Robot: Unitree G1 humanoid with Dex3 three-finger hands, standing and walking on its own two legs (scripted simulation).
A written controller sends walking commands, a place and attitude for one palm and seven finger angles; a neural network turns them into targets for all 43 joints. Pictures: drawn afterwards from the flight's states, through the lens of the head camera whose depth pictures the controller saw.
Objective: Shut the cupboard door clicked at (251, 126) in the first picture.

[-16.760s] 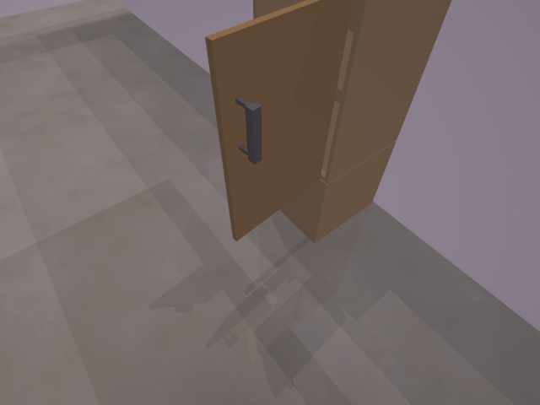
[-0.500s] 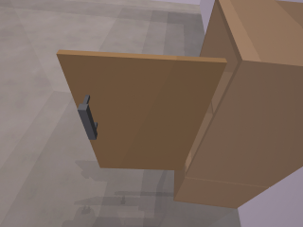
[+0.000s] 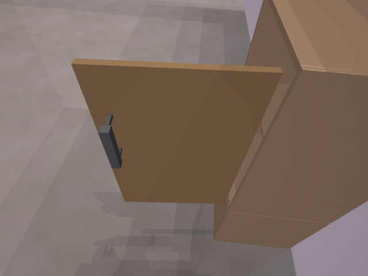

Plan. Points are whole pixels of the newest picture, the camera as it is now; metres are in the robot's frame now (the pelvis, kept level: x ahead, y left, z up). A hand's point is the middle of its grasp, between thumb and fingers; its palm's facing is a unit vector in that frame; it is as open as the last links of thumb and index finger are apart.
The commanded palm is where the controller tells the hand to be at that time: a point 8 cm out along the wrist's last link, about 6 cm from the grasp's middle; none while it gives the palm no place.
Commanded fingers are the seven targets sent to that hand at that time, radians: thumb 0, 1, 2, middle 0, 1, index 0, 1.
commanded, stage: shuffle to correct the standing spot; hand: left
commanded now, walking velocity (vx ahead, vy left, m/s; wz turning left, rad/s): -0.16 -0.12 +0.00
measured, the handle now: (113, 142) +0.39 +0.20 +0.05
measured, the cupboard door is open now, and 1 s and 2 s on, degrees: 95 95 95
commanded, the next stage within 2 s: come to a stop and stand still in 0.02 s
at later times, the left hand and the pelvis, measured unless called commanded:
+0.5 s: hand out of the picture -0.03 +0.13 -0.18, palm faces +0.05 -0.99 -0.15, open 7.4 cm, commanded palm none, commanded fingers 0.00 0.90 0.90 -0.20 -0.30 -0.20 -0.30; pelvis -0.02 -0.03 +0.00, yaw +1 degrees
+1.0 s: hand out of the picture -0.02 +0.19 -0.17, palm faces +0.02 -0.97 -0.23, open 7.4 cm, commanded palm none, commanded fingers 0.00 0.90 0.90 -0.20 -0.30 -0.20 -0.30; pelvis -0.06 +0.00 -0.01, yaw +1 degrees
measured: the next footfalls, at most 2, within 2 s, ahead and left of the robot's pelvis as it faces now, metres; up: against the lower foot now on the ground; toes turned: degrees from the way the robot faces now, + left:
none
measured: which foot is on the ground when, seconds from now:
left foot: down 0.00-1.00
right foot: down 0.00-1.00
